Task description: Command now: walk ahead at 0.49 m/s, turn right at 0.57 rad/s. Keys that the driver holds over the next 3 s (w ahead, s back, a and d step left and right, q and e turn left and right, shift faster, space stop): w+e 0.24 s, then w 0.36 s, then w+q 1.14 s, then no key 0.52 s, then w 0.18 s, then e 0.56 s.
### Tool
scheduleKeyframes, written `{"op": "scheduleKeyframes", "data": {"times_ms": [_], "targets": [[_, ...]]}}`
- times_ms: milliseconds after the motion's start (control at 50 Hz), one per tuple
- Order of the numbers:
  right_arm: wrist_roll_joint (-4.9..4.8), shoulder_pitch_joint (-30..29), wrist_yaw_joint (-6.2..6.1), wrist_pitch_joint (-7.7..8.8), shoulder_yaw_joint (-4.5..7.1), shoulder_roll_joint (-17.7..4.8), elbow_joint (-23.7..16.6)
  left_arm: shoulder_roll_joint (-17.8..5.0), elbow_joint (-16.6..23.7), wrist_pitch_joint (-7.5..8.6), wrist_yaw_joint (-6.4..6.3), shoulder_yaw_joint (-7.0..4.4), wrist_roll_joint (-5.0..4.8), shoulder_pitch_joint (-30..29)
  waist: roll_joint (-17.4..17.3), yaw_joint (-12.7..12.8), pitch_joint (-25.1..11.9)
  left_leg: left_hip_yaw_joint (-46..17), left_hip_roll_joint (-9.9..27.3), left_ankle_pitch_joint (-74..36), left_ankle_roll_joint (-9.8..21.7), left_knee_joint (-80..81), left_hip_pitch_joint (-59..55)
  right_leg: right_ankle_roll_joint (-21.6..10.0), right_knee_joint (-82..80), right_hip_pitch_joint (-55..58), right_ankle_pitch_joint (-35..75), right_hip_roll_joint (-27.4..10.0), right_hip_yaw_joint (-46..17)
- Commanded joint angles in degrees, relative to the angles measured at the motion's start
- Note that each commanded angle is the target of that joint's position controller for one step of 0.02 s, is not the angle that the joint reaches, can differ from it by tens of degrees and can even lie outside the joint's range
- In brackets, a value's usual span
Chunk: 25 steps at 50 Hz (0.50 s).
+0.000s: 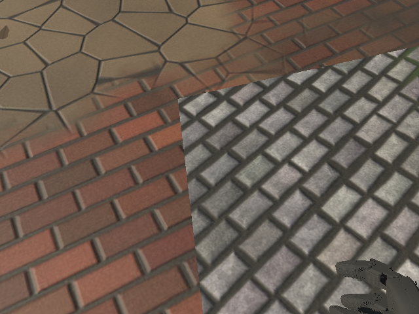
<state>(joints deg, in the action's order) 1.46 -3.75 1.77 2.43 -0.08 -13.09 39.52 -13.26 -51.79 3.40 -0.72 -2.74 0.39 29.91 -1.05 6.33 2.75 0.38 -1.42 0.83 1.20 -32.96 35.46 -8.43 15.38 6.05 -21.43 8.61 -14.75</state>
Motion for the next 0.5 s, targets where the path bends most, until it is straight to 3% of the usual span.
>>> {"op": "scheduleKeyframes", "data": {"times_ms": [20,40,60,80,100,120,140,180,240,300,360,440,500], "targets": [[-0.57,10.26,-1.67,1.45,2.90,-9.15,-0.50,-10.83,3.30,1.00,-0.11,-2.35,0.21,-3.53,5.06,-9.10,-6.24,0.50,-3.20,2.89,2.90,4.32,-23.83,2.26,15.83,-7.43,62.18,-12.08,-5.93],[-0.17,19.58,-2.67,2.20,3.59,-10.80,1.37,-10.66,3.99,1.47,0.56,-2.35,-0.21,-5.67,4.08,-13.84,-10.98,-3.23,1.51,2.24,4.68,6.10,-37.18,2.77,27.25,-13.80,54.39,-9.79,-5.13],[1.33,28.18,-3.83,2.39,4.60,-14.92,1.80,-6.15,5.78,1.98,0.83,-1.26,-0.39,-4.21,-4.14,-15.09,-19.40,-16.96,16.17,10.10,7.02,5.34,-49.66,2.61,42.60,-21.23,27.00,-6.31,-0.04],[1.92,24.49,-3.39,1.96,5.28,-16.93,1.22,-2.96,5.65,0.82,0.46,-0.61,-2.46,5.47,-16.29,-8.77,-24.46,-42.81,28.94,12.76,16.28,10.52,-58.71,4.26,58.38,-37.27,-12.78,1.00,5.65],[0.62,20.56,-2.93,1.40,4.86,-10.93,0.36,-8.75,4.35,0.00,-0.05,-1.25,0.40,0.97,-4.23,-8.78,-16.92,-42.01,25.13,24.05,14.66,14.45,-49.09,3.32,60.11,-41.72,-5.17,-4.93,6.76],[0.25,16.77,-2.74,1.55,3.85,-6.97,0.09,-8.92,5.14,-0.25,0.60,-1.57,0.93,-4.77,-0.16,-8.37,-8.98,-32.36,22.09,23.91,12.90,17.10,-39.65,3.61,57.96,-40.66,0.98,-6.51,7.64],[0.55,15.52,-2.42,1.80,3.40,-5.42,0.69,-7.96,5.79,-0.49,1.10,-1.50,1.12,-6.78,1.66,-7.28,-5.41,-26.23,19.80,18.27,11.63,19.11,-34.06,3.78,56.24,-39.76,2.99,-8.04,8.40],[0.13,17.54,-2.38,2.67,3.21,-5.19,2.70,-6.33,6.15,-1.84,2.27,-1.34,1.96,-7.25,-1.68,-5.75,-2.24,-16.81,16.61,10.36,9.80,21.56,-27.49,4.22,54.07,-37.82,3.23,-10.12,9.44],[-0.79,20.36,-1.69,4.41,3.40,-5.55,4.67,-4.58,8.20,-2.90,3.33,-0.91,2.11,-10.72,-2.73,-5.29,-1.27,-9.79,16.63,2.46,9.88,24.19,-26.25,4.41,51.82,-40.59,5.68,-11.73,10.22],[-0.35,23.26,-1.20,4.82,3.37,-5.76,6.62,-3.61,10.57,-2.69,3.94,-0.34,2.10,-16.47,-2.46,-5.84,-0.24,-4.38,15.47,-2.83,10.05,25.53,-26.74,5.09,46.48,-44.74,11.47,-11.82,9.85],[-0.36,24.51,-0.69,4.66,3.18,-6.00,8.05,-2.52,12.08,-2.03,4.25,0.67,1.75,-22.08,-2.87,-6.44,0.49,1.99,12.35,-7.48,8.36,25.29,-25.87,5.37,34.49,-42.00,18.85,-10.94,12.61],[-0.73,29.39,-0.98,3.98,3.30,-8.13,10.69,-2.47,14.33,-1.47,4.64,1.67,1.72,-30.73,-3.20,-9.07,1.50,3.36,13.60,-9.53,7.89,24.84,-29.28,4.79,22.87,-37.22,19.73,-10.57,17.98],[-0.51,32.22,-1.47,2.69,3.40,-9.40,13.00,-3.66,14.76,-1.04,3.92,1.57,2.20,-32.02,-3.83,-8.95,1.46,2.94,15.88,-19.12,7.81,19.87,-36.71,2.84,17.98,-35.64,12.00,-9.20,19.62]]}}
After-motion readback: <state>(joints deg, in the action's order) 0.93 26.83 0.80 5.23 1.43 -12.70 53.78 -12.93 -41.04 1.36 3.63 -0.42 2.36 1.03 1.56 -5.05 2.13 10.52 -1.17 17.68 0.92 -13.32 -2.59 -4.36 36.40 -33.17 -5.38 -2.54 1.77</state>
